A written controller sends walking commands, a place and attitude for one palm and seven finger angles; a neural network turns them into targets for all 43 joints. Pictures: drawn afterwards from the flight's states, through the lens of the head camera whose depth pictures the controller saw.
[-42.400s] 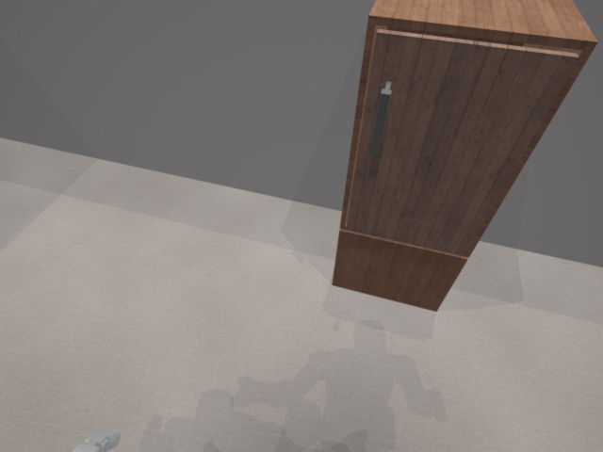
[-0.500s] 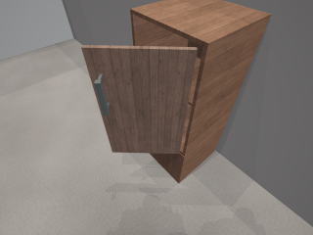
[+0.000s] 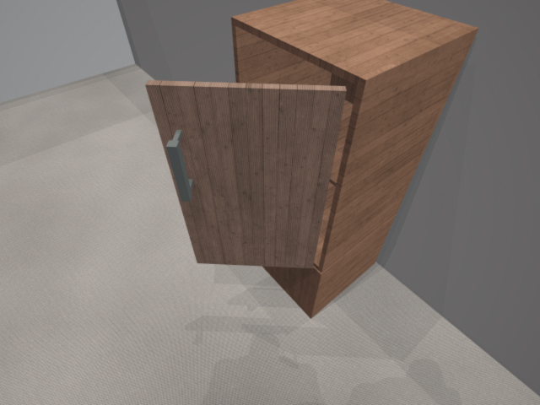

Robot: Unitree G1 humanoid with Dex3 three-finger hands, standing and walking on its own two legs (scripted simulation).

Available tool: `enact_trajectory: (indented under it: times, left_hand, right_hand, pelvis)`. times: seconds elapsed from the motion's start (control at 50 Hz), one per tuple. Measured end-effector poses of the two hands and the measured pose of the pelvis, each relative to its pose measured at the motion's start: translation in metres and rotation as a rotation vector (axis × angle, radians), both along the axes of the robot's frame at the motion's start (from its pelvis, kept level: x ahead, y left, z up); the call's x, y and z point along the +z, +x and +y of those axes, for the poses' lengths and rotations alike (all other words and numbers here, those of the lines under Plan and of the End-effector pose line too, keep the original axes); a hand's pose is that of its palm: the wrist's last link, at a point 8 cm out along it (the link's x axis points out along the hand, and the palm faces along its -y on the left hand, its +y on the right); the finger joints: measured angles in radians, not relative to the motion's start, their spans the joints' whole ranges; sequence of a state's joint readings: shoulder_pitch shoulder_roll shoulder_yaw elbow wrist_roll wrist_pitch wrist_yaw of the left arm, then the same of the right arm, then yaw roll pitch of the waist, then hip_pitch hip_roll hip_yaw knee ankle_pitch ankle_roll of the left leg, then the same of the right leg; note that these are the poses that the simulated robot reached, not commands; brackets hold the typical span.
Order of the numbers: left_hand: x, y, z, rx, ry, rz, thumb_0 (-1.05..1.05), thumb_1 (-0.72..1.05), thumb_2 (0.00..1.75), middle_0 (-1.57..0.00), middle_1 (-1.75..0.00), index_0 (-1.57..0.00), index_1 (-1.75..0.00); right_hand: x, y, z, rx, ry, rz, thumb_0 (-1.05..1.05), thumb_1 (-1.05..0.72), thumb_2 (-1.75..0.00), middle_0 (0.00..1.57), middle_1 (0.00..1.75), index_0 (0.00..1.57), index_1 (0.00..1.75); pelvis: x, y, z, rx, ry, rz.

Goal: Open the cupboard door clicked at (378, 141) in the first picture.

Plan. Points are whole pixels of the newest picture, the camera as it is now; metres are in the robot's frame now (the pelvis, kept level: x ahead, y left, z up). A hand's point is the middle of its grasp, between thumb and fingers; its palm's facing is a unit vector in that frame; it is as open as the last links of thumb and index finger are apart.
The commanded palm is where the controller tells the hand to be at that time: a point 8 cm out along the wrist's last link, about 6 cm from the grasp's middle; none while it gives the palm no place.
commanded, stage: look again from close up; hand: left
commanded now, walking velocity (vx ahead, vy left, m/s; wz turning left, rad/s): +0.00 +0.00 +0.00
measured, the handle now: (182, 166) +0.56 +0.22 +0.02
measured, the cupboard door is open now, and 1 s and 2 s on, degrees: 48 48 48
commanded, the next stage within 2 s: raise the hand with hooked fingers in 0.24 s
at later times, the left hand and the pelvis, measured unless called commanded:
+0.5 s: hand out of the picture +0.13 +0.20 -0.07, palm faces +0.28 -0.94 -0.19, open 7.4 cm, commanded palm +0.11 +0.22 -0.06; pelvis +0.00 +0.00 -0.01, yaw +3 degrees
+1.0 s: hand (140, 359) +0.19 +0.21 -0.04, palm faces +0.04 -1.00 -0.08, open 10.0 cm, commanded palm +0.17 +0.26 -0.03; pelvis +0.01 -0.01 -0.10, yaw +5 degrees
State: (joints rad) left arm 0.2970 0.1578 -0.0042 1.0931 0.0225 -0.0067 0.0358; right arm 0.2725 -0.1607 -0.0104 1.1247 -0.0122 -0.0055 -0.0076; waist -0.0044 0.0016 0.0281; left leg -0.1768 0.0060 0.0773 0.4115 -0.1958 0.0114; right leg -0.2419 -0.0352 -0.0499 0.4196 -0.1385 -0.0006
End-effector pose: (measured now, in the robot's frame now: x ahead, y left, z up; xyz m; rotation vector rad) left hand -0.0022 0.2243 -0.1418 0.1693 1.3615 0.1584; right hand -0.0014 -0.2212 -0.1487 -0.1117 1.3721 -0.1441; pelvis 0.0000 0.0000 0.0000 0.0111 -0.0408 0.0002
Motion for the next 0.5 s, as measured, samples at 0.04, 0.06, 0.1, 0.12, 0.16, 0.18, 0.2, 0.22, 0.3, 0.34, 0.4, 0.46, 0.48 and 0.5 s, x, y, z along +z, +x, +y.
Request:
enact_trajectory:
  times: [0.04,0.06,0.1,0.12,0.16,0.18,0.2,0.22,0.3,0.34,0.4,0.46,0.48,0.5]
  left_hand:
    - [-0.001,-0.002,-0.003,0.003,-0.006,0.005,0.00,0.91,0.89,-0.20,-0.30,-0.20,-0.30]
    - [-0.001,-0.002,-0.004,0.005,-0.009,0.008,0.00,0.91,0.89,-0.20,-0.30,-0.20,-0.30]
    - [-0.001,-0.004,-0.007,0.009,-0.015,0.012,0.00,0.91,0.89,-0.20,-0.30,-0.20,-0.30]
    - [-0.002,-0.004,-0.008,0.011,-0.018,0.014,0.00,0.91,0.89,-0.20,-0.30,-0.20,-0.30]
    - [-0.002,-0.006,-0.010,0.013,-0.022,0.017,0.00,0.91,0.89,-0.20,-0.30,-0.20,-0.30]
    - [-0.003,-0.006,-0.011,0.014,-0.025,0.018,0.00,0.91,0.89,-0.20,-0.30,-0.20,-0.30]
    - [-0.003,-0.007,-0.012,0.015,-0.026,0.019,0.00,0.91,0.89,-0.20,-0.30,-0.20,-0.30]
    - [-0.003,-0.007,-0.013,0.016,-0.028,0.021,0.00,0.91,0.89,-0.20,-0.30,-0.20,-0.30]
    - [-0.003,-0.008,-0.014,0.018,-0.032,0.025,0.00,0.91,0.89,-0.20,-0.30,-0.20,-0.30]
    - [-0.004,-0.009,-0.014,0.019,-0.033,0.028,0.00,0.91,0.89,-0.20,-0.30,-0.20,-0.30]
    - [0.011,0.012,-0.003,0.088,0.004,-0.105,0.02,0.93,0.89,-0.20,-0.30,-0.20,-0.30]
    - [0.059,0.066,0.017,0.126,0.088,-0.481,0.05,0.95,0.88,-0.20,-0.31,-0.20,-0.31]
    - [0.076,0.086,0.019,0.123,0.094,-0.607,0.05,0.94,0.88,-0.20,-0.32,-0.20,-0.32]
    - [0.092,0.106,0.019,0.109,0.091,-0.733,0.05,0.93,0.88,-0.20,-0.32,-0.20,-0.32]
  right_hand:
    - [0.000,0.001,0.002,-0.001,0.005,0.001,0.01,-0.91,-0.89,0.20,0.30,0.19,0.30]
    - [0.000,0.001,0.003,-0.001,0.007,0.002,0.01,-0.91,-0.89,0.20,0.30,0.19,0.30]
    - [0.000,0.001,0.005,-0.003,0.010,0.005,0.01,-0.91,-0.89,0.20,0.30,0.19,0.30]
    - [0.000,0.001,0.006,-0.004,0.012,0.007,0.01,-0.91,-0.89,0.20,0.30,0.19,0.30]
    - [0.000,0.000,0.007,-0.007,0.013,0.009,0.01,-0.91,-0.89,0.20,0.30,0.19,0.30]
    - [0.000,-0.001,0.008,-0.008,0.013,0.011,0.01,-0.91,-0.89,0.20,0.30,0.19,0.30]
    - [0.000,-0.001,0.008,-0.010,0.013,0.013,0.01,-0.91,-0.89,0.20,0.30,0.19,0.30]
    - [0.000,-0.002,0.008,-0.012,0.014,0.014,0.01,-0.91,-0.89,0.20,0.30,0.19,0.30]
    - [0.000,-0.006,0.009,-0.018,0.014,0.025,0.01,-0.91,-0.89,0.20,0.30,0.19,0.30]
    - [0.000,-0.009,0.010,-0.022,0.013,0.031,0.01,-0.91,-0.89,0.20,0.30,0.19,0.30]
    - [0.003,0.000,0.007,-0.006,-0.010,-0.063,0.01,-0.91,-0.89,0.20,0.30,0.20,0.30]
    - [0.011,0.029,-0.006,-0.003,-0.059,-0.286,0.02,-0.92,-0.89,0.20,0.30,0.20,0.30]
    - [0.014,0.041,-0.011,0.011,-0.073,-0.357,0.02,-0.92,-0.89,0.20,0.30,0.20,0.30]
    - [0.017,0.055,-0.016,0.030,-0.086,-0.425,0.02,-0.92,-0.89,0.20,0.30,0.20,0.30]
  pelvis:
    - [0.000,0.001,0.000,0.000,0.000,0.000]
    - [0.000,0.001,0.000,0.000,0.000,0.000]
    - [0.000,0.002,0.000,0.000,-0.001,0.000]
    - [0.001,0.002,-0.001,0.000,-0.001,0.000]
    - [0.001,0.003,-0.001,0.000,-0.001,-0.001]
    - [0.001,0.004,-0.001,-0.001,-0.002,-0.002]
    - [0.001,0.004,-0.001,-0.002,-0.002,-0.002]
    - [0.001,0.004,-0.001,-0.002,-0.002,-0.003]
    - [0.001,0.005,-0.001,-0.003,-0.002,-0.003]
    - [0.001,0.005,-0.001,-0.004,-0.002,-0.002]
    - [-0.003,0.003,0.000,-0.005,-0.003,-0.010]
    - [-0.008,0.002,0.000,0.023,-0.001,-0.004]
    - [-0.010,0.001,0.001,0.034,-0.004,0.000]
    - [-0.013,-0.001,0.001,0.045,-0.007,0.010]
